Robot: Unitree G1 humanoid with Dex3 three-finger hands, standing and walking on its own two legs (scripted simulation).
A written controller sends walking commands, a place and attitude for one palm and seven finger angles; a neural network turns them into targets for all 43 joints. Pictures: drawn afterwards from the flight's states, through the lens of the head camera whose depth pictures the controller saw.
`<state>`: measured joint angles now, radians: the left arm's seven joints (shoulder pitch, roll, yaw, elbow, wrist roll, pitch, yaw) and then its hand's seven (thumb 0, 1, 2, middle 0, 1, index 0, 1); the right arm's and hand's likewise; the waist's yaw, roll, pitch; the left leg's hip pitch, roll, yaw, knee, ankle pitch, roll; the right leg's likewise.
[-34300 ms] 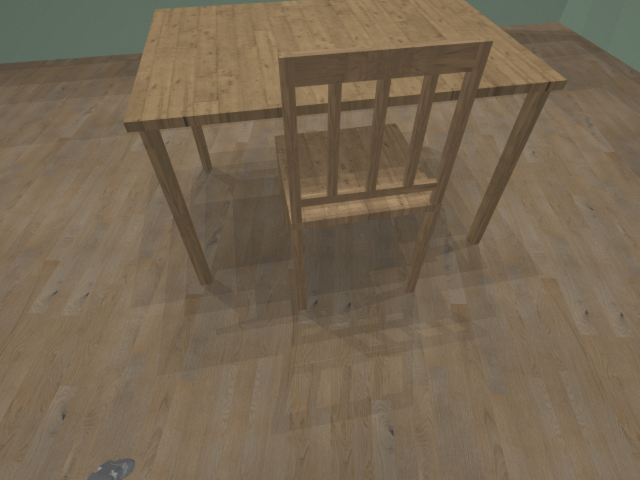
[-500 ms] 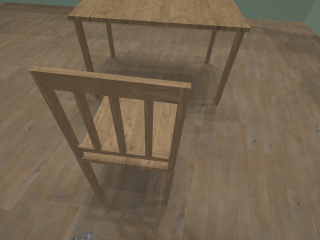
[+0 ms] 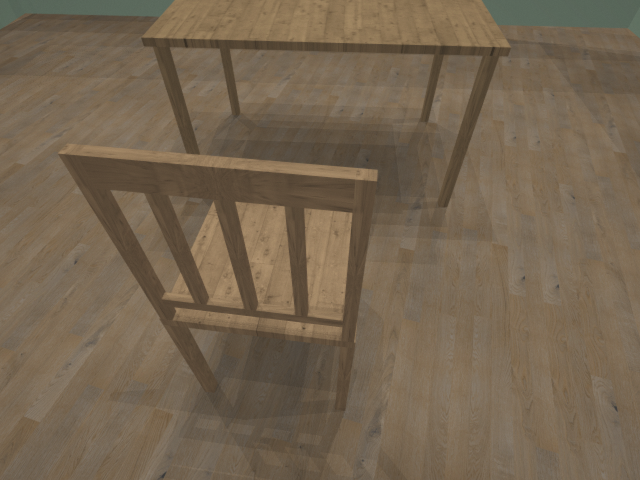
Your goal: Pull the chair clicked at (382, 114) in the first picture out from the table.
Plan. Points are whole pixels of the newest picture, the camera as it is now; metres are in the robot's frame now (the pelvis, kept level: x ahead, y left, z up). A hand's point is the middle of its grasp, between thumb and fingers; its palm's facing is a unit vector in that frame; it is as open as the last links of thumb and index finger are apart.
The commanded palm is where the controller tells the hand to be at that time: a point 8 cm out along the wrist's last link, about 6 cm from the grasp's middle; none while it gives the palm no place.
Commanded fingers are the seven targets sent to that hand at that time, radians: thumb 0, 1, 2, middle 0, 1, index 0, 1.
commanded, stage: let the arm hang, fingers relaxed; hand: left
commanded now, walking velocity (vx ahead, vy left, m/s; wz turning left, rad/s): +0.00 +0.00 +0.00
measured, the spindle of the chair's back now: (239, 259) +0.48 +0.18 -0.07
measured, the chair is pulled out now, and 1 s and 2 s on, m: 0.73 0.73 0.73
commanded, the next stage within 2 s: look to check the result in 0.34 s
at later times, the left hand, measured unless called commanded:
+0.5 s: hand out of the picture +0.00 +0.16 -0.17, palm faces +0.02 -0.98 -0.19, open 7.3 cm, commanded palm none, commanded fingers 0.00 0.90 0.90 -0.20 -0.30 -0.20 -0.30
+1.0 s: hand out of the picture +0.01 +0.16 -0.17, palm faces +0.01 -0.98 -0.19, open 7.3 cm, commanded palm none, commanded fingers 0.00 0.90 0.90 -0.20 -0.30 -0.20 -0.30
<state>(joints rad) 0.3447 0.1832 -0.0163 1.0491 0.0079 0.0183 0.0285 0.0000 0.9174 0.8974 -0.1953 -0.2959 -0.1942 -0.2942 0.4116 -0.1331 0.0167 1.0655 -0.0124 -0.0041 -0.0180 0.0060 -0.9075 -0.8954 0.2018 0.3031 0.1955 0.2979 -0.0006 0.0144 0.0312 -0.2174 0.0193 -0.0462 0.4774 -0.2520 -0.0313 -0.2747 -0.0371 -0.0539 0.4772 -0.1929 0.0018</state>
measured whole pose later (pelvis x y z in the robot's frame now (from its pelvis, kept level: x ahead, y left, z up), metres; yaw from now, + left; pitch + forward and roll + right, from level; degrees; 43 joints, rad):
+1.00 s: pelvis +0.00 +0.00 +0.00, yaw +0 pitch -1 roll +0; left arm 0.29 0.15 -0.01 1.06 0.01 0.01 0.03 0.00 0.92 0.90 -0.20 -0.30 -0.20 -0.29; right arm 0.36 -0.10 0.01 1.07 -0.01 -0.01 -0.03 0.00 -0.91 -0.90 0.20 0.30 0.20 0.30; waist 0.00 0.00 0.05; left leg -0.20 0.03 -0.04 0.46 -0.25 -0.04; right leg -0.26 -0.03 -0.05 0.47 -0.19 0.00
